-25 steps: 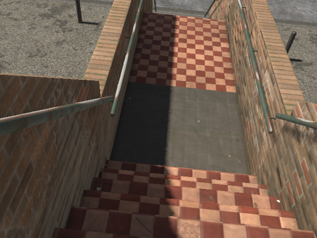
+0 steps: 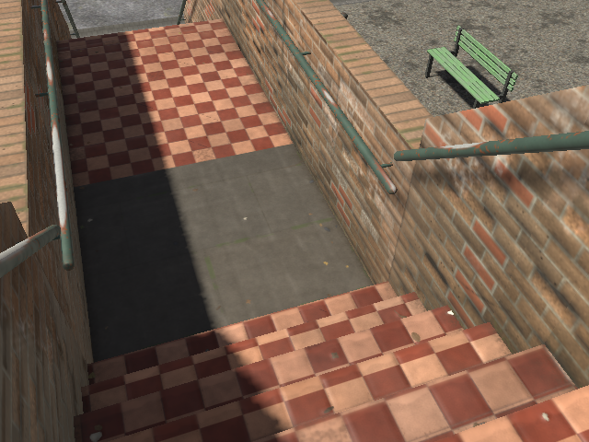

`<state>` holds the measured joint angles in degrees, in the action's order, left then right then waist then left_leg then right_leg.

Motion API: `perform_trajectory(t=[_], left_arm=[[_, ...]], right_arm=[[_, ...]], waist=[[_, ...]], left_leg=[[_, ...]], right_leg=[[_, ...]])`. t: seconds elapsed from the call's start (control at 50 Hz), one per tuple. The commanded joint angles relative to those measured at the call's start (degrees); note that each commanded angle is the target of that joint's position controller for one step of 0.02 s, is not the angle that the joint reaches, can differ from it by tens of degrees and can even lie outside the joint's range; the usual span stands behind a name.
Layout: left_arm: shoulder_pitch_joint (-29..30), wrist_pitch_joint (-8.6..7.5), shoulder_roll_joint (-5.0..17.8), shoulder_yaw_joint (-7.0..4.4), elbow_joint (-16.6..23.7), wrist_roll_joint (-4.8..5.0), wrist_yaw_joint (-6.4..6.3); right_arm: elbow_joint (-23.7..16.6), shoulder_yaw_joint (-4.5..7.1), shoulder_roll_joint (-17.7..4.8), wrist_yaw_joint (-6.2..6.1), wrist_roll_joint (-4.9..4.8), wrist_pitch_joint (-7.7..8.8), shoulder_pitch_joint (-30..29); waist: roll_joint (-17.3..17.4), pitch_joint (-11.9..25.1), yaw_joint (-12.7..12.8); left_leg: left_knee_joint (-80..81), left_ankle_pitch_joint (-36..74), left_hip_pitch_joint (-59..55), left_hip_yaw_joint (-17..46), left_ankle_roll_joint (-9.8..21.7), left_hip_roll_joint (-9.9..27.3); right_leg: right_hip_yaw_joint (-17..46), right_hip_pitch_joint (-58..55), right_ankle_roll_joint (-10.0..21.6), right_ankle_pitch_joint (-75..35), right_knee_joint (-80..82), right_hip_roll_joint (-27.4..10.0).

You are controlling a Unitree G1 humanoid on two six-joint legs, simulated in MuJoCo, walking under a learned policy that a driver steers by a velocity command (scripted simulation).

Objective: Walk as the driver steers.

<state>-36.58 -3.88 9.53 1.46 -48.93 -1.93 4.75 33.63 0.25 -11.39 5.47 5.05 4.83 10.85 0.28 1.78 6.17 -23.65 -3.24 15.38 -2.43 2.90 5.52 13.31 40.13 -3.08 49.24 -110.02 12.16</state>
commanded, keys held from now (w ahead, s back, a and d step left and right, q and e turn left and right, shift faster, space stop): e+shift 0.02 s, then q+shift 0.88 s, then w+e+shift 0.06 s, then e+shift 0.04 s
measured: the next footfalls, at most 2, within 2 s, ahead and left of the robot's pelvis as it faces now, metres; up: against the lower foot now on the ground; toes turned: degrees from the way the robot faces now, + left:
right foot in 0.26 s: -0.02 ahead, -0.08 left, +0.20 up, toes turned -1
left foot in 0.94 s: +0.05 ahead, +0.22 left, +0.00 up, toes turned +29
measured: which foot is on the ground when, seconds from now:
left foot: down 0.00-0.40, up 0.42-0.92, down 0.94-1.00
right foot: up 0.00-0.24, down 0.26-0.90, up 0.92-1.00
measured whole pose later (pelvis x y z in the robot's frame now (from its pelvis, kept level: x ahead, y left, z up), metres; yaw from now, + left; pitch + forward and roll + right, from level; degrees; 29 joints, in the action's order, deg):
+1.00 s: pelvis +0.00 +0.10 -0.03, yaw +26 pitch +1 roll +1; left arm -24.2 -3.7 20.6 -1.1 -54.2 -5.1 3.9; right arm 44.8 3.7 -17.5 6.9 5.6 2.6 15.1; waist -0.2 -1.9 3.8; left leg -33.1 -17.1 21.9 -3.5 3.8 -2.4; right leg 0.2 40.1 -3.0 43.5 -114.9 -13.2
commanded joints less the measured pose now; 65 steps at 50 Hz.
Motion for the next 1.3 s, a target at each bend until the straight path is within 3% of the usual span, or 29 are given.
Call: perform_trajectory(t=[0.02,0.06,0.12,0.14,0.16,0.18,0.2,0.22,0.24,0.32,0.38,0.42,0.44,0.46,0.52,0.58,0.62,0.72,0.76,0.82,0.86,0.9,0.96,1.02,1.06,1.08,1.12,1.2,1.3], left_arm=[[3.75,1.14,3.61,0.01,13.12,-1.06,-0.23],[1.19,3.08,-2.55,2.86,15.34,-3.02,-2.23],[3.94,5.38,0.12,2.31,14.53,0.04,-0.84],[5.5,5.43,-0.03,2.61,14.33,1.44,0.23],[4.36,5.24,-1.18,3.66,12.72,1.31,1.69],[19.48,7.84,2.51,-0.26,17.31,1.87,-4.95],[21.6,8.54,4.09,0.06,19.12,0.59,-7.32],[16.87,5.27,1.94,3.76,21.1,2.15,0.44],[15.44,3.79,3.15,3.22,19.71,2.68,2.81],[28.79,1.12,9.55,1.86,27.59,1.04,-1.92],[28.87,1.17,7.88,1.79,29.48,0.37,-2.59],[15.26,1.67,10.74,1.36,25.24,-1.24,-3.85],[-3.3,1.91,13.24,0.13,18.79,-1.77,-5.07],[-6.37,1.13,12.59,-0.33,18.44,-1.68,-4.5],[18.8,0.93,12.96,-1.37,21.11,-3.11,-1.84],[38.24,-0.69,8.12,-0.52,24.35,-2.75,-2.77],[37.12,-1.7,9.67,0.03,20.77,-0.54,-4.66],[8.73,-3.2,10.24,0.42,6.57,-2.75,-9.57],[9.12,-1.44,15.11,-1.39,5.56,-5.71,-7.12],[17.57,-2.04,17.6,-2.75,5.61,-6.51,-6.61],[14.26,-1.0,15.92,-3.19,3.58,-4.03,-7.09],[12.94,-1.6,15.98,-3.22,1.4,-7.87,-6.34],[11.75,0.35,10.42,-2.55,-4.8,-4.94,2.19],[18.56,-3.62,8.86,-0.56,6.29,4.0,-1.62],[18.99,-2.45,7.6,1.27,5.83,0.86,-4.02],[15.8,-1.06,7.96,1.37,3.48,0.62,-4.16],[7.11,1.72,9.36,-0.45,-4.28,-2.23,-1.64],[12.65,1.1,8.52,-2.23,0.6,-1.31,-0.58],[27.06,3.41,0.13,0.87,10.28,-2.47,-5.47]], right_arm=[[1.42,6.09,-16.5,-0.11,-0.14,1.11,13.41],[1.41,7.11,-18.22,-2.46,0.72,-0.66,1.99],[3.58,4.5,-15.91,-3.98,0.98,0.69,2.56],[4.8,1.11,-9.31,-3.15,-0.01,1.36,-0.43],[6.01,-1.34,-6.14,-2.41,-1.32,1.79,-0.85],[6.34,0.4,-7.05,-5.48,-10.18,-1.3,7.09],[7.32,0.8,-10.66,-5.92,-9.53,-3.14,11.07],[6.48,0.19,-16.03,-1.94,-1.07,0.58,8.08],[5.21,1.11,-18.04,-1.02,-1.7,1.46,3.48],[10.61,3.5,-19.54,-3.62,-0.57,-0.98,24.82],[9.3,2.76,-17.2,-3.9,-0.28,-0.91,20.19],[1.8,1.71,-14.98,-3.05,0.99,0.3,5.26],[-1.47,-0.76,-9.13,-2.43,2.92,0.78,-3.21],[-3.01,-1.86,-6.83,-2.71,-0.13,1.1,-12.52],[-0.04,-1.51,-7.87,-4.97,-0.84,1.87,-0.99],[7.41,0.84,-12.19,-3.29,3.83,-2.94,15.29],[5.1,0.54,-10.0,-1.9,2.65,-3.56,12.14],[-0.24,1.35,-7.31,2.35,3.83,-4.52,-9.75],[1.67,1.0,-5.44,2.55,1.66,-5.29,-5.56],[2.97,1.65,-5.23,0.74,4.96,-5.17,-0.09],[4.53,2.92,-8.86,0.49,3.94,-3.91,-5.0],[11.72,4.27,-8.56,0.53,3.14,-3.51,11.14],[16.01,8.05,-21.1,0.38,0.56,-3.45,28.72],[12.55,4.71,-17.08,4.1,-3.57,0.69,21.8],[11.31,-0.44,-2.22,2.97,-0.45,2.13,11.16],[11.74,-1.92,1.3,2.7,-0.53,1.48,9.74],[12.32,-2.08,-2.91,1.12,-3.26,1.82,8.11],[11.03,1.0,-12.32,-1.87,-0.44,2.31,6.51],[21.37,2.46,-2.92,-6.11,-0.41,-0.04,25.87]], waist=[[6.73,8.48,-3.63],[7.28,-1.06,3.88],[4.68,-10.73,1.84],[3.33,-10.96,2.38],[2.44,-9.05,1.85],[5.45,-0.8,-5.93],[4.34,1.4,-6.7],[1.99,-5.63,-4.27],[0.77,-3.85,-2.14],[4.71,3.13,-11.99],[3.65,0.1,-6.27],[-10.08,1.11,3.27],[-17.61,4.13,11.25],[-10.33,-0.15,16.26],[-6.48,0.16,-1.19],[-1.63,1.33,-14.65],[-0.11,0.0,-13.86],[-7.41,-5.0,2.47],[-7.46,-4.6,0.28],[-9.14,-3.88,-4.58],[-5.61,-8.92,1.43],[-2.8,-4.1,-4.3],[6.37,8.91,-12.99],[14.51,4.08,-9.29],[-4.46,-0.99,-3.42],[-3.5,-5.25,-1.28],[-1.45,-3.94,0.25],[1.85,-0.32,-2.53],[0.56,-1.39,-13.8]], left_leg=[[-11.56,51.41,-26.74,8.46,19.06,23.23],[1.84,19.8,4.04,8.81,18.06,25.98],[14.62,-14.18,28.32,2.19,12.33,15.2],[10.99,-20.07,22.98,6.05,6.86,10.72],[8.73,-18.09,17.12,6.61,5.36,8.94],[7.26,-1.61,2.68,9.57,10.85,14.59],[7.28,12.63,-1.12,8.05,12.0,14.83],[7.07,-10.77,7.48,10.57,6.91,8.86],[8.91,-16.64,11.08,9.32,4.37,7.43],[13.1,-20.91,-15.91,29.64,12.84,16.84],[15.15,-18.1,5.29,19.99,11.08,11.19],[3.51,-18.36,37.79,10.76,6.25,2.14],[-12.69,-24.94,55.23,10.1,-0.6,-3.83],[-20.91,-21.74,64.61,26.83,-4.31,-7.23],[-42.2,-13.19,55.0,21.27,-6.83,-9.26],[-68.97,-0.88,22.6,4.42,-6.63,-10.56],[-67.66,4.55,32.34,5.8,-4.99,-6.9],[-20.18,23.89,38.79,-2.54,-2.45,-0.45],[-12.26,21.44,21.76,-6.4,-3.09,-3.87],[-17.77,22.44,16.75,-4.39,-2.23,-3.18],[0.54,17.23,23.54,-5.8,-1.11,-3.22],[-3.79,29.22,1.2,-4.95,-1.83,-2.96],[-15.99,22.98,-37.61,11.54,5.63,-3.36],[-2.56,2.8,-20.41,36.72,20.9,22.31],[-1.35,-10.03,-0.71,31.49,16.86,22.89],[3.0,-14.2,9.63,28.52,16.33,19.87],[-0.95,-29.27,27.19,14.25,10.51,7.33],[-3.33,-14.75,18.75,13.81,13.44,12.08],[-4.8,6.39,-17.43,22.7,14.99,24.2]], right_leg=[[-6.85,41.24,0.12,-6.08,-21.49,-5.45],[-9.12,25.31,-0.7,-15.9,-17.18,-12.54],[-15.9,7.6,-1.3,-15.9,-18.84,-11.02],[-9.07,14.65,-1.97,-29.21,-11.86,-16.3],[-9.36,17.16,-3.63,-31.95,-6.03,-17.27],[-10.9,15.01,1.03,-25.31,-10.63,-11.96],[-16.55,12.88,3.66,-11.72,-7.52,-13.06],[-13.02,15.27,-1.28,-10.75,-2.86,-15.62],[-15.21,6.83,-2.64,-7.75,5.71,-15.11],[-11.75,22.83,9.21,1.29,16.64,-11.12],[-14.24,5.14,15.53,5.75,20.7,-10.41],[11.32,-23.07,25.04,-0.22,41.74,-20.84],[41.75,-38.76,36.36,-11.68,59.06,-34.26],[55.82,-37.54,38.3,-13.43,67.59,-34.02],[28.12,-17.72,30.26,-18.55,67.23,-30.68],[-0.76,20.43,21.04,-14.28,66.3,-27.02],[-1.12,9.04,17.86,-20.38,63.05,-30.53],[-8.87,-17.51,10.63,-13.15,58.09,-31.92],[-13.14,-11.65,9.32,-13.94,62.74,-32.05],[-9.62,-11.76,8.08,-17.92,58.09,-38.55],[-12.66,-22.53,6.79,-7.98,53.36,-36.0],[-18.19,-14.91,5.46,-15.18,35.51,-34.24],[-17.61,25.43,2.54,-9.52,-15.7,-17.32],[-6.34,45.93,-3.2,-12.77,-17.16,-20.28],[1.12,40.46,-1.82,-39.42,11.66,-28.21],[-0.32,32.03,-2.12,-42.55,20.68,-28.78],[-7.59,11.74,-2.31,-57.45,27.46,-23.35],[-8.74,10.88,-0.67,-52.41,20.67,-18.99],[-1.93,40.49,-3.03,-32.33,35.5,-26.96]])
